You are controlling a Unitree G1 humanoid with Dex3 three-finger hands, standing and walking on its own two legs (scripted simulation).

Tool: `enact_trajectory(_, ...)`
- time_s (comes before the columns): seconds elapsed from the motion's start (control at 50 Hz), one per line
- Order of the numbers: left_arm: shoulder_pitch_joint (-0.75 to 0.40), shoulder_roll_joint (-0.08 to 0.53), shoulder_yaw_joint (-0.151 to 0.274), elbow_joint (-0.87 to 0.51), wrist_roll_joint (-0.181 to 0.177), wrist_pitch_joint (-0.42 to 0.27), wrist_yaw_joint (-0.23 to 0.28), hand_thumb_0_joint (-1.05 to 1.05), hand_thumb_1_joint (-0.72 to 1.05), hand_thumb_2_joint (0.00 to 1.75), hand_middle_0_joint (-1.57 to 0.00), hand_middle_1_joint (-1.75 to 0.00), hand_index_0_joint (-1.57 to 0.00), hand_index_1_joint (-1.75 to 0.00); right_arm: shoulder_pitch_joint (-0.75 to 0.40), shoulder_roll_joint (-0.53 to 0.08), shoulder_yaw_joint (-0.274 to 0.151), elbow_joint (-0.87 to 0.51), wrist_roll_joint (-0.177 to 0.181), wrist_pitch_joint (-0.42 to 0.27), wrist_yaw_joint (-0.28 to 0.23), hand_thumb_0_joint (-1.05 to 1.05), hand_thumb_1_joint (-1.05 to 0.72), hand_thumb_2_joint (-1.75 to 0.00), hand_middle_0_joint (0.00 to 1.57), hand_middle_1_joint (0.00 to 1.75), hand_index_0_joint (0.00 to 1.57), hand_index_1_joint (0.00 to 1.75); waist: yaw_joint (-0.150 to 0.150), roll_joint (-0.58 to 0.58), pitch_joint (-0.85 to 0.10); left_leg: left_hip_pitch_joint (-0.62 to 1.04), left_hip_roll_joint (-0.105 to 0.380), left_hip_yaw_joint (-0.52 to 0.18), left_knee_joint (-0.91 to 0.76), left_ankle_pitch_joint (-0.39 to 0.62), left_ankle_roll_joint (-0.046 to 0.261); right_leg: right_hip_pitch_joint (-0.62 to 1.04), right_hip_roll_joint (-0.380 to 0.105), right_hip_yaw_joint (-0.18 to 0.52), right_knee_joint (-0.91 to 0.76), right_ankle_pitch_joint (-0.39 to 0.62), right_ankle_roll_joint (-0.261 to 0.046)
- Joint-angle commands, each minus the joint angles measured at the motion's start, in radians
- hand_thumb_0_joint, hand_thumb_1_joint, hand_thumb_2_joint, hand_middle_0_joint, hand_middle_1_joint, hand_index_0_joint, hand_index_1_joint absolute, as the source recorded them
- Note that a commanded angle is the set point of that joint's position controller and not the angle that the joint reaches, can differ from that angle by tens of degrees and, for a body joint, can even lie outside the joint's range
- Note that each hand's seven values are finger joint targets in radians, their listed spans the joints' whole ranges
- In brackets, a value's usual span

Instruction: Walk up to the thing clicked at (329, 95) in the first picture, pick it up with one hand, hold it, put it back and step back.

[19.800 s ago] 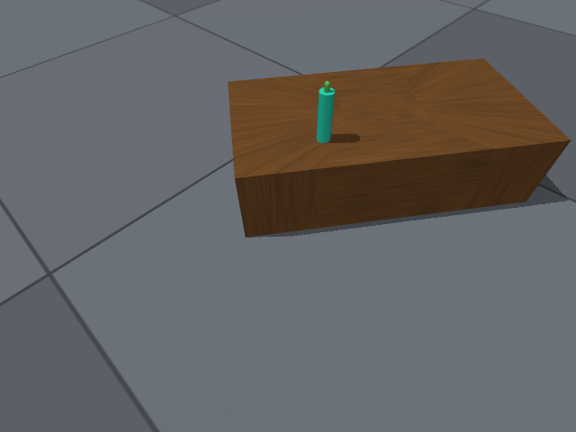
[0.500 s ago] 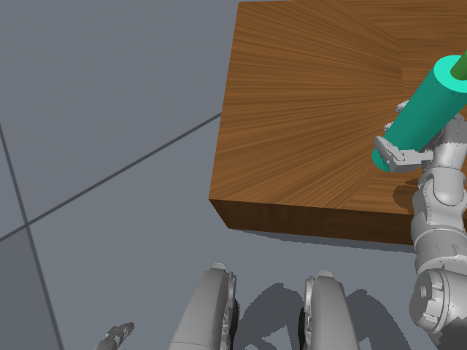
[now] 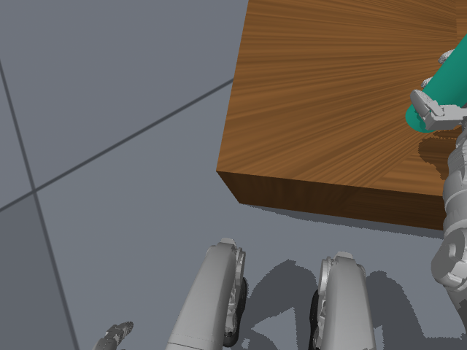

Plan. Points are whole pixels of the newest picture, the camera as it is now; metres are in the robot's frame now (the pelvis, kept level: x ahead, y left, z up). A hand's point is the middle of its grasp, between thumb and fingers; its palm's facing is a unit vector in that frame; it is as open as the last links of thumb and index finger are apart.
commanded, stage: crouch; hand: right
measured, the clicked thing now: out of the picture +0.52 -0.24 +0.05
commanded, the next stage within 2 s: lower in 0.20 s
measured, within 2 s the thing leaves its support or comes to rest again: rests again in 1.68 s
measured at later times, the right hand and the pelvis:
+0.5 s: hand (431, 95) +0.54 -0.24 -0.05, palm faces +0.24 +0.97 -0.02, open 8.6 cm; pelvis -0.01 -0.01 -0.05, yaw +1 degrees
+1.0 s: hand (416, 112) +0.55 -0.24 -0.12, palm faces +0.23 +0.97 -0.04, open 8.6 cm; pelvis -0.02 +0.00 -0.11, yaw +1 degrees
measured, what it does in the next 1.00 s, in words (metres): lowers itself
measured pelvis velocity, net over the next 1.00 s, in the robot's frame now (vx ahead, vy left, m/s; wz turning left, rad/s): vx -0.02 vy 0.00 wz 0.02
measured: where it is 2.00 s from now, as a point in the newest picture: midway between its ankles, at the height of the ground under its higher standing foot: (274, 330)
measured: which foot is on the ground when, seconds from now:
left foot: down 0.00-1.00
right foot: down 0.00-1.00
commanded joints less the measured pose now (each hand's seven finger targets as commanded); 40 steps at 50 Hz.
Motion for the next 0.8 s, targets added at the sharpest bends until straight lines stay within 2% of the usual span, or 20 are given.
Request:
enact_trajectory(0.0, 0.189, 0.212, 0.075, -0.034, 0.002, -0.007, 0.013, 0.0, 0.88, 0.9, -0.2, -0.29, -0.19, -0.29, -0.62, -0.349, -0.033, -0.38, 0.037, -0.137, 0.011, 0.0, -0.27, -1.36, 1.37, 1.49, 1.4, 1.49, -0.013, -0.288, -0.801, 0.327, -0.014, -0.009, -0.163, 0.348, 0.048, 0.579, 0.028, -0.01, -0.143, 0.377, -0.041)
enact_trajectory(0.02, 0.184, 0.207, 0.072, -0.032, 0.001, -0.006, 0.014, 0.0, 0.87, 0.9, -0.2, -0.29, -0.19, -0.3, -0.632, -0.366, -0.049, -0.395, 0.039, -0.135, 0.01, 0.0, -0.25, -1.36, 1.37, 1.5, 1.4, 1.5, -0.01, -0.287, -0.787, 0.31, -0.012, -0.006, -0.153, 0.33, 0.049, 0.566, 0.028, -0.008, -0.136, 0.363, -0.039)
enact_trajectory(0.04, 0.187, 0.21, 0.072, -0.028, 0.002, -0.007, 0.012, 0.0, 0.88, 0.9, -0.2, -0.29, -0.19, -0.29, -0.596, -0.309, -0.011, -0.332, 0.033, -0.124, 0.017, 0.0, -0.27, -1.37, 1.38, 1.5, 1.41, 1.5, 0.0, -0.286, -0.761, 0.282, -0.013, 0.002, -0.141, 0.327, 0.052, 0.568, 0.029, -0.004, -0.138, 0.373, -0.036)
enact_trajectory(0.06, 0.179, 0.208, 0.072, -0.034, 0.004, -0.003, 0.011, 0.0, 0.88, 0.9, -0.2, -0.29, -0.19, -0.29, -0.666, -0.392, -0.059, -0.448, 0.037, -0.134, 0.009, 0.0, -0.26, -1.37, 1.37, 1.5, 1.41, 1.5, -0.025, -0.33, -0.774, 0.253, -0.012, -0.004, -0.134, 0.303, 0.054, 0.576, 0.025, -0.005, -0.131, 0.362, -0.036)
enact_trajectory(0.1, 0.184, 0.202, 0.069, -0.029, 0.003, -0.001, 0.011, 0.0, 0.87, 0.89, -0.2, -0.29, -0.19, -0.29, -0.659, -0.351, -0.032, -0.401, 0.032, -0.124, 0.008, 0.0, -0.26, -1.38, 1.38, 1.51, 1.42, 1.51, -0.004, -0.326, -0.755, 0.23, -0.012, 0.0, -0.13, 0.284, 0.053, 0.583, 0.025, -0.002, -0.126, 0.346, -0.036)
enact_trajectory(0.26, 0.205, 0.212, 0.068, -0.042, 0.002, 0.009, 0.01, 0.0, 0.88, 0.89, -0.19, -0.29, -0.2, -0.29, -0.685, -0.388, -0.046, -0.431, 0.023, -0.097, 0.007, 0.0, -0.26, -1.4, 1.41, 1.54, 1.44, 1.54, -0.002, -0.325, -0.796, 0.211, -0.011, 0.003, -0.085, 0.312, 0.053, 0.562, 0.023, 0.002, -0.078, 0.374, -0.037)
enact_trajectory(0.3, 0.203, 0.226, 0.076, -0.044, 0.001, 0.01, 0.009, 0.0, 0.87, 0.9, -0.2, -0.29, -0.19, -0.3, -0.642, -0.333, -0.023, -0.368, 0.024, -0.082, 0.013, 0.0, -0.28, -1.39, 1.39, 1.53, 1.43, 1.53, 0.011, -0.308, -0.775, 0.187, -0.012, 0.015, -0.076, 0.302, 0.053, 0.56, 0.024, 0.01, -0.081, 0.374, -0.034)
enact_trajectory(0.34, 0.213, 0.228, 0.074, -0.044, 0.005, 0.016, 0.008, 0.0, 0.87, 0.89, -0.2, -0.29, -0.19, -0.3, -0.689, -0.408, -0.059, -0.402, 0.013, -0.086, 0.005, 0.0, -0.26, -1.39, 1.38, 1.53, 1.42, 1.53, -0.001, -0.331, -0.785, 0.184, -0.011, 0.006, -0.067, 0.291, 0.054, 0.534, 0.024, 0.006, -0.065, 0.355, -0.036)
enact_trajectory(0.36, 0.2, 0.219, 0.066, -0.044, 0.002, 0.016, 0.007, 0.0, 0.87, 0.89, -0.2, -0.29, -0.19, -0.3, -0.642, -0.35, -0.035, -0.316, 0.014, -0.078, 0.011, 0.0, -0.26, -1.38, 1.39, 1.53, 1.42, 1.53, 0.016, -0.29, -0.739, 0.159, -0.012, 0.015, -0.054, 0.274, 0.053, 0.49, 0.027, 0.009, -0.057, 0.33, -0.036)
enact_trajectory(0.4, 0.199, 0.22, 0.067, -0.046, 0.004, 0.013, 0.004, 0.0, 0.87, 0.89, -0.2, -0.29, -0.19, -0.3, -0.634, -0.344, -0.038, -0.298, 0.019, -0.086, 0.018, 0.0, -0.28, -1.39, 1.39, 1.52, 1.42, 1.52, 0.017, -0.275, -0.697, 0.124, -0.012, 0.012, -0.03, 0.265, 0.052, 0.424, 0.025, 0.008, -0.03, 0.306, -0.04)
enact_trajectory(0.42, 0.199, 0.221, 0.061, -0.047, 0.008, 0.015, 0.004, 0.0, 0.87, 0.89, -0.2, -0.29, -0.19, -0.29, -0.688, -0.42, -0.075, -0.375, 0.015, -0.102, 0.015, 0.0, -0.27, -1.4, 1.39, 1.54, 1.43, 1.54, 0.002, -0.31, -0.729, 0.108, -0.01, 0.008, -0.013, 0.261, 0.055, 0.432, 0.026, 0.005, -0.016, 0.31, -0.038)
enact_trajectory(0.46, 0.206, 0.23, 0.063, -0.057, 0.013, 0.018, -0.002, 0.0, 0.87, 0.88, -0.2, -0.29, -0.19, -0.29, -0.649, -0.38, -0.047, -0.323, 0.006, -0.101, 0.024, 0.0, -0.29, -1.4, 1.4, 1.54, 1.44, 1.54, 0.009, -0.314, -0.755, 0.117, -0.01, 0.012, 0.01, 0.28, 0.055, 0.433, 0.027, 0.004, -0.002, 0.333, -0.036)
enact_trajectory(0.48, 0.206, 0.234, 0.062, -0.062, 0.009, 0.021, -0.001, 0.0, 0.87, 0.88, -0.2, -0.29, -0.19, -0.29, -0.706, -0.462, -0.102, -0.399, 0.01, -0.111, 0.019, 0.0, -0.27, -1.39, 1.39, 1.53, 1.43, 1.53, -0.007, -0.335, -0.776, 0.118, -0.007, 0.005, 0.014, 0.269, 0.054, 0.434, 0.028, 0.003, 0.004, 0.321, -0.038)
enact_trajectory(0.5, 0.206, 0.234, 0.06, -0.056, 0.008, 0.019, -0.003, 0.0, 0.87, 0.89, -0.2, -0.29, -0.19, -0.3, -0.629, -0.373, -0.054, -0.281, 0.008, -0.098, 0.03, 0.0, -0.23, -1.39, 1.38, 1.53, 1.42, 1.53, 0.014, -0.307, -0.743, 0.091, -0.008, 0.016, 0.03, 0.268, 0.053, 0.431, 0.026, 0.012, 0.008, 0.335, -0.033)
enact_trajectory(0.52, 0.206, 0.227, 0.059, -0.062, 0.011, 0.024, -0.004, 0.0, 0.87, 0.89, -0.2, -0.29, -0.19, -0.3, -0.714, -0.431, -0.085, -0.398, 0.011, -0.11, 0.028, 0.0, -0.26, -1.39, 1.38, 1.53, 1.42, 1.53, 0.01, -0.344, -0.762, 0.08, -0.007, 0.013, 0.038, 0.266, 0.055, 0.42, 0.027, 0.01, 0.015, 0.325, -0.035)
enact_trajectory(0.56, 0.21, 0.235, 0.059, -0.067, 0.007, 0.027, -0.004, 0.0, 0.87, 0.89, -0.2, -0.29, -0.19, -0.3, -0.703, -0.464, -0.106, -0.396, 0.006, -0.107, 0.029, 0.0, -0.26, -1.39, 1.39, 1.53, 1.43, 1.53, -0.003, -0.352, -0.819, 0.091, -0.007, 0.014, 0.052, 0.265, 0.053, 0.443, 0.028, 0.011, 0.029, 0.334, -0.035)
enact_trajectory(0.58, 0.216, 0.241, 0.064, -0.061, 0.008, 0.028, -0.004, 0.0, 0.87, 0.89, -0.2, -0.29, -0.19, -0.3, -0.674, -0.412, -0.072, -0.359, 0.004, -0.099, 0.034, 0.0, -0.27, -1.4, 1.4, 1.54, 1.43, 1.54, 0.02, -0.337, -0.822, 0.096, -0.007, 0.016, 0.058, 0.278, 0.051, 0.439, 0.029, 0.01, 0.042, 0.34, -0.035)
enact_trajectory(0.7, 0.231, 0.246, 0.066, -0.053, 0.006, 0.039, -0.001, 0.0, 0.87, 0.89, -0.2, -0.29, -0.19, -0.3, -0.735, -0.47, -0.093, -0.433, 0.001, -0.081, 0.032, 0.0, -0.26, -1.4, 1.39, 1.54, 1.43, 1.54, 0.017, -0.351, -0.855, 0.081, -0.005, 0.01, 0.094, 0.291, 0.047, 0.398, 0.027, -0.001, 0.1, 0.344, -0.038)
enact_trajectory(0.74, 0.226, 0.254, 0.071, -0.054, 0.008, 0.037, -0.001, 0.0, 0.87, 0.89, -0.2, -0.29, -0.2, -0.3, -0.718, -0.391, -0.042, -0.388, 0.006, -0.069, 0.042, 0.0, -0.24, -1.4, 1.39, 1.54, 1.43, 1.54, 0.032, -0.325, -0.828, 0.059, -0.006, 0.017, 0.111, 0.272, 0.047, 0.358, 0.027, 0.0, 0.112, 0.316, -0.037)
enact_trajectory(0.78, 0.23, 0.254, 0.066, -0.05, 0.008, 0.042, 0.001, 0.0, 0.87, 0.89, -0.2, -0.29, -0.19, -0.3, -0.808, -0.541, -0.116, -0.517, -0.003, -0.08, 0.03, 0.0, -0.25, -1.41, 1.4, 1.55, 1.44, 1.55, -0.008, -0.422, -0.882, 0.039, -0.002, 0.008, 0.125, 0.251, 0.055, 0.403, 0.029, -0.007, 0.109, 0.315, -0.03)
